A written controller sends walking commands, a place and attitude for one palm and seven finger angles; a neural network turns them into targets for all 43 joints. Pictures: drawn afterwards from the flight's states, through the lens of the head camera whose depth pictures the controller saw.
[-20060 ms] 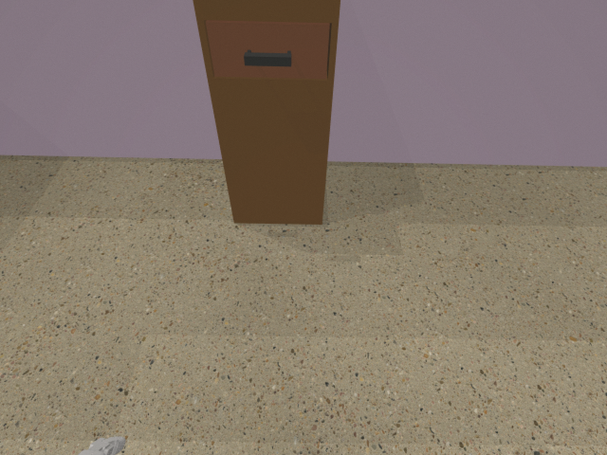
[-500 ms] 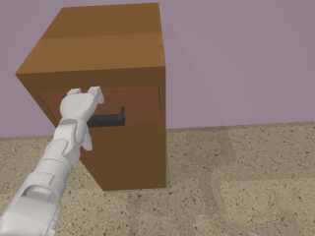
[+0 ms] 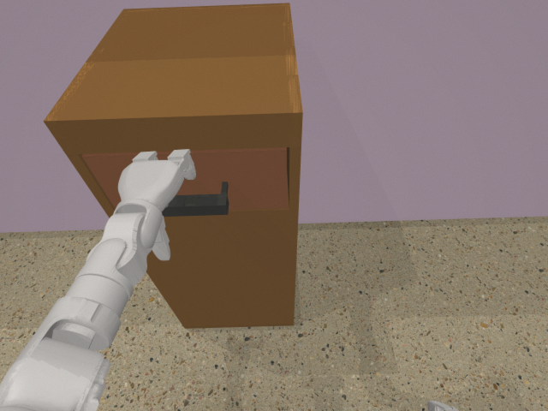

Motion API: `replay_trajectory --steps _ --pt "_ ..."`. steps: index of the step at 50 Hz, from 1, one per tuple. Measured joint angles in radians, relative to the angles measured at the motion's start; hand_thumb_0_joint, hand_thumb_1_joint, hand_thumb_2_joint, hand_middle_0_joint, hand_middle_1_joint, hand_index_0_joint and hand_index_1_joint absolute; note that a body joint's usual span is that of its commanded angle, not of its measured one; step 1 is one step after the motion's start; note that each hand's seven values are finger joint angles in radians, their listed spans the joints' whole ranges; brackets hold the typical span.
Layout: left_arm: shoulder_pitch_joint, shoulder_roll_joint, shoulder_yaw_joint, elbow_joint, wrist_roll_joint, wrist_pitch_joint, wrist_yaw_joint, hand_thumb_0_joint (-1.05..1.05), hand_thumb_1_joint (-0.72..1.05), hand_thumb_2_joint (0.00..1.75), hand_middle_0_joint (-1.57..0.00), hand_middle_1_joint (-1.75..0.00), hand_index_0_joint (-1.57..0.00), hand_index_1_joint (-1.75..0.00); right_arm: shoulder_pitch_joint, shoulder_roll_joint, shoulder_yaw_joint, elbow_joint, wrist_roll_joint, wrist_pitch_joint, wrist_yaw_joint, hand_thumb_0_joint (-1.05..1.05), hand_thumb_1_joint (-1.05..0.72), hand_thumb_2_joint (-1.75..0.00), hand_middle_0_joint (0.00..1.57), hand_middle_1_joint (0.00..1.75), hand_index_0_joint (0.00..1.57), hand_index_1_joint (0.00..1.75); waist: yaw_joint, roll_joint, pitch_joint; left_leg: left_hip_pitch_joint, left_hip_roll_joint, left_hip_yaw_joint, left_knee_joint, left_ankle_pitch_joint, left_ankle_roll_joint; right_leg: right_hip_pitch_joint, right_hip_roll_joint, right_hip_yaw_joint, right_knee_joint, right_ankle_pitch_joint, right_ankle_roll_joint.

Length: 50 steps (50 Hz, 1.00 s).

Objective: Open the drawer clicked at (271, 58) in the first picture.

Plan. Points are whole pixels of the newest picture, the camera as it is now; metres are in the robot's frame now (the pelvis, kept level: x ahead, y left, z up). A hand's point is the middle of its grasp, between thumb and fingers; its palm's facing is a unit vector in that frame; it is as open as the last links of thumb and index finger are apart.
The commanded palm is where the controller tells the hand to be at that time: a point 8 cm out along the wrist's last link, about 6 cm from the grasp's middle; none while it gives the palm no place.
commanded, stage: re-aim the fingers above the handle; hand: left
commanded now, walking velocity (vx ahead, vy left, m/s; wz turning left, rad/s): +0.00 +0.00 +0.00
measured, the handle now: (191, 196) +0.48 +0.18 +0.02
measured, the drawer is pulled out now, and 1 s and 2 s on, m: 0.00 0.00 0.00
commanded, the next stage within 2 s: lower the fingers behind the handle in 0.90 s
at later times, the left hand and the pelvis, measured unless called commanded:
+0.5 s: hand (174, 202) +0.42 +0.18 +0.07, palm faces -0.01 -0.07 -1.00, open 13.8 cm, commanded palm +0.40 +0.20 +0.14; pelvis +0.00 +0.02 +0.00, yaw +0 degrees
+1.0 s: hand (175, 201) +0.42 +0.18 +0.07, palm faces -0.02 -0.06 -1.00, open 13.8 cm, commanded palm +0.40 +0.19 +0.14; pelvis -0.01 +0.01 +0.00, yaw +0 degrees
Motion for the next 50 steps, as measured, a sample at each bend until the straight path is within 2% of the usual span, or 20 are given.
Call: replay_trajectory --steps 4,6,11,14,17,22,27,30,33,40,43,46,50 --pt "-0.007 -0.015 0.007 -0.008 0.01 -0.029 0.028 0.0 -0.49 0.3 -0.32 -1.2 -0.32 -1.2 0.0 0.003 -0.001 0.009 -0.005 -0.003 0.003 0.01 -0.9 -0.9 0.2 0.3 0.2 0.3 -0.003 0.0 -0.001 -0.009 -0.002 0.006 0.008 -0.002 0.004 -0.011 -0.002 0.004 0.011 -0.004 0.004" --pt "-0.017 -0.018 0.014 0.0 0.018 -0.024 0.051 0.0 -0.49 0.3 -0.32 -1.2 -0.32 -1.2 0.001 0.005 0.0 0.012 -0.005 -0.002 0.005 0.01 -0.9 -0.9 0.2 0.3 0.2 0.3 -0.005 0.001 -0.005 -0.013 -0.002 0.011 0.01 -0.003 0.006 -0.018 -0.003 0.009 0.017 -0.005 0.007" --pt "-0.036 -0.023 0.023 0.03 0.022 0.033 0.077 0.0 -0.49 0.3 -0.33 -1.2 -0.32 -1.2 0.008 0.007 0.004 0.015 -0.003 0.004 0.015 0.01 -0.9 -0.9 0.2 0.3 0.2 0.3 -0.003 0.011 -0.013 -0.015 -0.002 0.022 0.006 -0.001 0.011 -0.023 -0.004 0.02 0.019 -0.003 0.013" --pt "-0.036 -0.031 0.013 0.05 0.016 0.081 0.061 0.0 -0.49 0.3 -0.34 -1.21 -0.32 -1.2 0.015 0.008 0.008 0.015 0.002 0.011 0.018 0.01 -0.9 -0.9 0.2 0.3 0.2 0.3 -0.004 0.016 -0.016 -0.007 -0.004 0.023 -0.002 0.002 0.014 -0.015 -0.006 0.021 0.01 0.0 0.016" --pt "-0.033 -0.033 -0.003 0.063 0.007 0.1 0.031 0.0 -0.49 0.3 -0.33 -1.2 -0.32 -1.2 0.02 0.011 0.012 0.012 0.005 0.014 0.014 0.01 -0.9 -0.9 0.2 0.3 0.2 0.3 -0.007 0.011 -0.012 0.002 -0.005 0.02 -0.007 0.005 0.016 -0.004 -0.008 0.019 0.003 0.002 0.018" --pt "-0.021 -0.037 -0.033 0.022 0.008 0.044 0.01 0.0 -0.49 0.3 -0.33 -1.2 -0.32 -1.2 0.027 0.012 0.003 0.006 -0.001 0.0 0.006 0.01 -0.9 -0.9 0.2 0.3 0.2 0.3 -0.011 0.0 -0.002 0.004 -0.01 0.009 -0.002 0.006 0.017 0.004 -0.011 0.006 0.001 0.002 0.018" --pt "-0.064 -0.058 -0.041 0.028 0.026 0.001 0.061 0.0 -0.49 0.3 -0.33 -1.2 -0.32 -1.2 0.012 0.003 -0.006 0.017 -0.007 -0.015 0.011 0.01 -0.9 -0.9 0.2 0.3 0.2 0.3 -0.011 0.004 0.004 -0.014 -0.015 0.006 0.014 0.004 0.019 -0.014 -0.016 0.001 0.019 -0.004 0.022" --pt "-0.094 -0.065 -0.025 0.062 0.027 0.018 0.09 0.0 -0.49 0.3 -0.35 -1.21 -0.32 -1.2 0.003 0.002 -0.002 0.022 -0.009 -0.013 0.015 0.01 -0.9 -0.9 0.2 0.3 0.2 0.3 -0.01 0.007 0.0 -0.024 -0.015 0.015 0.012 0.007 0.02 -0.029 -0.016 0.009 0.027 -0.004 0.023" --pt "-0.108 -0.084 -0.026 0.094 0.032 0.061 0.103 0.0 -0.49 0.3 -0.37 -1.24 -0.32 -1.2 0.004 0.004 0.003 0.023 -0.007 -0.006 0.021 0.01 -0.9 -0.9 0.2 0.3 0.2 0.3 -0.007 0.013 -0.009 -0.025 -0.013 0.022 0.005 0.012 0.02 -0.034 -0.016 0.016 0.025 0.0 0.024" --pt "-0.102 -0.077 -0.013 0.139 0.035 0.122 0.068 0.0 -0.49 0.3 -0.35 -1.22 -0.33 -1.22 0.015 0.021 0.023 0.014 0.001 0.013 0.011 0.01 -0.9 -0.9 0.2 0.3 0.2 0.3 -0.017 0.005 -0.016 -0.002 -0.006 0.027 -0.016 0.017 0.016 -0.015 -0.01 0.024 0.008 0.009 0.019" --pt "-0.083 -0.058 -0.017 0.128 0.027 0.114 0.044 0.0 -0.49 0.3 -0.34 -1.21 -0.32 -1.21 0.026 0.022 0.02 0.004 0.002 0.009 0.005 0.01 -0.9 -0.9 0.2 0.3 0.2 0.3 -0.021 0.002 -0.009 0.007 -0.003 0.022 -0.018 0.018 0.012 -0.003 -0.007 0.019 -0.001 0.012 0.014" --pt "-0.063 -0.048 -0.026 0.094 0.025 0.076 0.029 0.0 -0.49 0.3 -0.33 -1.2 -0.32 -1.21 0.036 0.015 0.009 0.004 0.0 -0.002 0.002 0.01 -0.9 -0.9 0.2 0.3 0.2 0.3 -0.019 0.002 -0.002 0.01 -0.003 0.013 -0.015 0.016 0.009 0.004 -0.006 0.011 -0.004 0.012 0.011" --pt "-0.043 -0.047 -0.032 0.053 0.019 0.026 0.039 0.0 -0.49 0.3 -0.33 -1.2 -0.32 -1.21 0.037 0.002 -0.003 0.013 -0.003 -0.011 0.001 0.01 -0.9 -0.9 0.2 0.3 0.2 0.3 -0.012 0.004 0.0 0.011 -0.004 0.008 -0.01 0.012 0.007 0.007 -0.006 0.005 -0.002 0.007 0.008"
